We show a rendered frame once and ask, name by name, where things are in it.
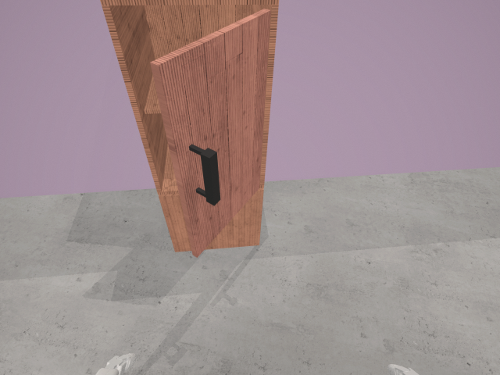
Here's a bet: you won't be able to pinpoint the handle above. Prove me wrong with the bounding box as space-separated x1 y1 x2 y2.
189 145 220 205

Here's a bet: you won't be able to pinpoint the left robot hand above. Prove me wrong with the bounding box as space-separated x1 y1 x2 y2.
95 353 137 375

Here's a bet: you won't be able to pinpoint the cupboard door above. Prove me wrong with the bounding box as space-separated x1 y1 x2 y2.
150 9 271 258

